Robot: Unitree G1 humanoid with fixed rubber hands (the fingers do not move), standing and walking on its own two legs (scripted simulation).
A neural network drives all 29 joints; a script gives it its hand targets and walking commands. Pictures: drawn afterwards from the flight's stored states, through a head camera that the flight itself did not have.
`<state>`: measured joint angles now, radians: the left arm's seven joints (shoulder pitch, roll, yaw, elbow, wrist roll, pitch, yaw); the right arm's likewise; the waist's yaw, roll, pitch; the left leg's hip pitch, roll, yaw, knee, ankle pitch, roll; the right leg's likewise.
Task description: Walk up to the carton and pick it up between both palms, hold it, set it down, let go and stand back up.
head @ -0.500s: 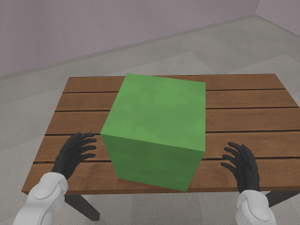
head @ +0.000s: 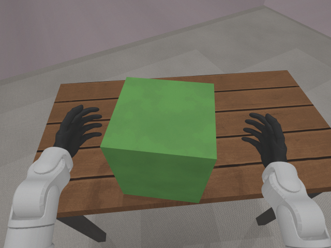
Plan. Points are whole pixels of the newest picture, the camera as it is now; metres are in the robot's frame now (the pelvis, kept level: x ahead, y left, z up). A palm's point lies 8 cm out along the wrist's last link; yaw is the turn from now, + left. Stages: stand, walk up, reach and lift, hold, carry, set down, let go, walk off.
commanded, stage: reach and lift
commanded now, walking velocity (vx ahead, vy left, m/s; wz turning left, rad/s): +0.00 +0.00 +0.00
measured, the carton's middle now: (164, 143) +0.35 +0.04 +0.03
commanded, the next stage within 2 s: none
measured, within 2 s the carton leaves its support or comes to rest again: neither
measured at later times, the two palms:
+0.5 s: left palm (70, 96) +0.37 +0.23 +0.18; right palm (271, 110) +0.35 -0.18 +0.17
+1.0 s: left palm (84, 105) +0.39 +0.23 +0.13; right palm (256, 118) +0.37 -0.17 +0.12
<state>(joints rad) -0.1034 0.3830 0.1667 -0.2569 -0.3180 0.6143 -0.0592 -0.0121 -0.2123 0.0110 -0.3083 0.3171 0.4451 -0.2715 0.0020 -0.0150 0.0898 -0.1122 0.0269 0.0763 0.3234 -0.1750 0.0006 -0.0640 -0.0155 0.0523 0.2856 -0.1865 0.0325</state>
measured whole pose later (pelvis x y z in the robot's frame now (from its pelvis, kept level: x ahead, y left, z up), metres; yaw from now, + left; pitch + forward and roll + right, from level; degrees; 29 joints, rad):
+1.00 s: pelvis -0.02 +0.00 +0.00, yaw +2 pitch -1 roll -2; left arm -0.70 0.43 0.12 0.45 -0.19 0.56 -0.07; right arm -0.61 -0.19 0.02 0.41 0.40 0.39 -0.25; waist -0.08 -0.06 0.08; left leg -0.22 0.05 0.03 0.41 -0.19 -0.01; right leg -0.12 0.01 0.01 0.31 -0.17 0.03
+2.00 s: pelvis -0.02 +0.00 -0.01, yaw +2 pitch +5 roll -2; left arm -0.65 0.22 0.13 0.72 -0.11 0.13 -0.04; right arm -0.58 0.02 -0.02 0.66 0.19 0.04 -0.29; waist -0.05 -0.03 0.04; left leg -0.36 0.04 0.02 0.48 -0.20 0.00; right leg -0.27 0.00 0.01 0.39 -0.20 0.03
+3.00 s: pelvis -0.02 +0.01 +0.00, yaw +4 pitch -4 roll -1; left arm -0.54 0.05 0.17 0.64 0.20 0.19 -0.05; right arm -0.46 0.10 -0.23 0.68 -0.02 -0.01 -0.20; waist -0.03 -0.07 0.06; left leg -0.14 0.01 0.00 0.38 -0.17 0.01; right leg -0.03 -0.03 -0.02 0.26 -0.17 0.04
